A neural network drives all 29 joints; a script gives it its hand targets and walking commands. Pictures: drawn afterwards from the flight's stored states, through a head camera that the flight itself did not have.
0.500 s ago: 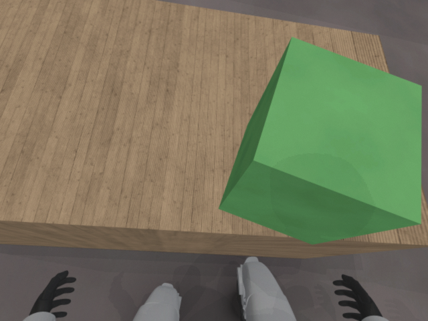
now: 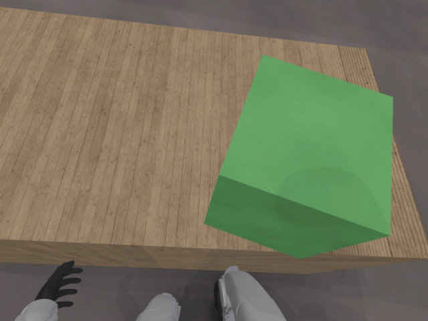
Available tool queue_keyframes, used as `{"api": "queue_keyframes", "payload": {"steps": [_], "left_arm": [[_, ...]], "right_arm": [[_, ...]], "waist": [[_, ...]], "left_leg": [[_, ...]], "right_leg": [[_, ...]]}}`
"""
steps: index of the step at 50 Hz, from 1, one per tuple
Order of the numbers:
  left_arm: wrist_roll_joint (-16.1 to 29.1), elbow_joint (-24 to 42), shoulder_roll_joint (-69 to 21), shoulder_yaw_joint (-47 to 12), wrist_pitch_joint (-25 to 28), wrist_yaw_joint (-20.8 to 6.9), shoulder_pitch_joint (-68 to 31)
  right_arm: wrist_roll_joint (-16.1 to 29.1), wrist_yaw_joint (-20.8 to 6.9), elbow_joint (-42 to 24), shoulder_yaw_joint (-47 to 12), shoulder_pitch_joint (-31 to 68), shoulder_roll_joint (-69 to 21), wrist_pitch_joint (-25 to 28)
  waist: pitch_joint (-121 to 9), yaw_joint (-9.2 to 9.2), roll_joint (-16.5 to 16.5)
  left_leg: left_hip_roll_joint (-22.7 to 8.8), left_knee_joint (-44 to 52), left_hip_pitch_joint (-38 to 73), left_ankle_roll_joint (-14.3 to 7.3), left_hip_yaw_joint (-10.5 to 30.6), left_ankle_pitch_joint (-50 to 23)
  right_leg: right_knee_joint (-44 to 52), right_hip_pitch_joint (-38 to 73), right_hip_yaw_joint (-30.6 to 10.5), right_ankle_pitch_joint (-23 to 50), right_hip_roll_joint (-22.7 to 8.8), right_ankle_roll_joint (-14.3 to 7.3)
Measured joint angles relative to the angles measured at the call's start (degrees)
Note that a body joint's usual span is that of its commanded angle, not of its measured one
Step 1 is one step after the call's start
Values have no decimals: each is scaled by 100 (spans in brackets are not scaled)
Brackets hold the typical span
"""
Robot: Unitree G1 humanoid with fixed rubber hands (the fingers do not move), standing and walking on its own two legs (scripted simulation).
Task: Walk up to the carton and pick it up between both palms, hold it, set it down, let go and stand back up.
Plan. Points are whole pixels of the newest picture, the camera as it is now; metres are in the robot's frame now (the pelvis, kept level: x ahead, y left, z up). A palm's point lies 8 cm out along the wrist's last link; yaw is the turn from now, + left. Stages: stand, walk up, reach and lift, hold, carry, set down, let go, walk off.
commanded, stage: walk up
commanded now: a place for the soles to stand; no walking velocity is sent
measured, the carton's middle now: (283, 170) +0.36 -0.12 +0.04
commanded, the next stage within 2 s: none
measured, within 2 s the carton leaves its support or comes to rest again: neither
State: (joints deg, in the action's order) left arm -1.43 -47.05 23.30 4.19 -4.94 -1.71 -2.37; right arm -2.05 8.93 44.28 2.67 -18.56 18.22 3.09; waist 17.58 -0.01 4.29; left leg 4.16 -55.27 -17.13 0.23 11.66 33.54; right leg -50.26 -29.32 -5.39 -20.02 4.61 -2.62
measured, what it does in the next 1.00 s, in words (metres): walks backwards: left foot, then right foot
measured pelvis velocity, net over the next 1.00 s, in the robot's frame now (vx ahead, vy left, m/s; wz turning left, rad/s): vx -0.19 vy -0.14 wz -0.10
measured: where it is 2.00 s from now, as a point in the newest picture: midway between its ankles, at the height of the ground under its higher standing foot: outside the picture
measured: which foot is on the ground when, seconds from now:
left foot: down 0.00-0.00, up 0.02-0.28, down 0.30-0.66, up 0.68-1.00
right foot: down 0.00-0.34, up 0.36-0.62, down 0.64-1.00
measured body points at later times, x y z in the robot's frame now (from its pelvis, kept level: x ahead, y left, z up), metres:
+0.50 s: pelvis -0.10 -0.04 +0.00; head -0.03 -0.01 +0.44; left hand +0.06 +0.26 -0.14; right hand -0.02 -0.35 -0.09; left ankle -0.01 +0.11 -0.69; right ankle -0.10 -0.16 -0.60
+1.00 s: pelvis -0.19 -0.14 +0.03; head -0.16 -0.16 +0.47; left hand -0.09 +0.17 -0.07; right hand -0.11 -0.46 -0.09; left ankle -0.15 +0.06 -0.61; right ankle -0.18 -0.20 -0.69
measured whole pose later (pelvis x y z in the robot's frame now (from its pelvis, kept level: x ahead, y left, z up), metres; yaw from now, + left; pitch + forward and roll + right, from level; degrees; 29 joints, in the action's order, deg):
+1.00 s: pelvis -0.19 -0.14 +0.03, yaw -6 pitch -4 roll +3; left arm -1.4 -47.0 19.1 6.7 1.5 1.5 17.3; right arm -2.1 2.3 44.4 2.7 -12.4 21.3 -0.7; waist 6.9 0.1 0.4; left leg 0.3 -68.7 -29.5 0.9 9.1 23.8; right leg -43.1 -17.3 -2.6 -21.5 4.9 -4.0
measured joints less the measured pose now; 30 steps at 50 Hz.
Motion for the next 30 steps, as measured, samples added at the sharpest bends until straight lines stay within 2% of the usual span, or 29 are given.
{"api": "queue_keyframes", "payload": {"steps": [1, 4, 7, 13, 15, 16, 17, 20, 23, 25, 28, 30], "left_arm": [[0, -2, -11, 1, 19, 0, 7], [0, -2, -86, 0, 20, 15, 53], [0, 0, -165, 0, 20, 53, 67], [0, 4, -185, 0, 15, 58, 67], [-1, 2, -187, 0, -21, 48, 70], [-1, 2, -183, 6, -41, 50, 70], [0, -1, -178, 29, -78, 55, 92], [-1, -1, -190, 68, -164, 44, 207], [0, 0, -151, 216, -165, 19, 382], [0, 2, -96, 307, -165, -5, 508], [0, 5, -16, 398, -166, -43, 608], [0, 8, -5, 416, -150, -62, 611]], "right_arm": [[0, -41, 0, -1, 110, 5, -34], [0, -120, -4, 1, 429, 9, -109], [0, -200, -9, 0, 746, 44, -80], [0, -354, -9, 0, 1073, 83, -42], [1, -383, -10, -1, 1055, 88, -29], [0, -405, -6, -1, 1041, 80, -23], [0, -438, -5, -2, 1024, 50, -22], [0, -500, -1, 2, 807, 38, -66], [0, -475, -4, 3, 697, 37, -153], [0, -443, -7, 3, 707, 36, -156], [0, -380, -8, 1, 748, 38, -95], [0, -372, -7, 0, 750, 55, -62]], "waist": [[87, -2, -31], [114, 0, -33], [82, 5, -40], [75, 11, -47], [67, 15, -52], [111, 8, -31], [177, -9, 35], [174, -8, 65], [70, -12, 68], [-38, -14, 72], [-139, -18, 87], [-172, -23, 92]], "left_leg": [[-1, -531, -105, 0, -2, -233], [116, -1880, -490, 0, -40, 236], [116, -2188, -704, 0, -105, 465], [74, -1034, -707, 0, -196, 371], [46, -100, -565, 0, -263, -117], [53, 149, -541, 12, -283, -736], [71, 129, -537, 40, -346, -951], [14, 92, -533, 62, -394, -962], [-182, 194, -574, 63, -395, -1054], [-356, 213, -710, 63, -398, -1133], [-605, 214, -940, 63, -402, -1248], [-716, 214, -1070, 71, -407, -1332]], "right_leg": [[-66, 104, 39, 51, 54, 73], [-59, 373, 111, -62, 96, 20], [77, 493, 123, 45, 97, -94], [72, 268, 158, 291, 99, 6], [3, 91, 169, 377, 101, 62], [-63, 36, 156, 403, 98, 90], [-119, 31, 101, 420, 95, 43], [-1307, -162, 45, -675, 217, 66], [-2702, -215, 38, -810, 284, 159], [-3190, -152, 34, -813, 283, 227], [-3198, 115, 26, -819, 231, 279], [-2522, 454, 19, -894, 88, 249]]}}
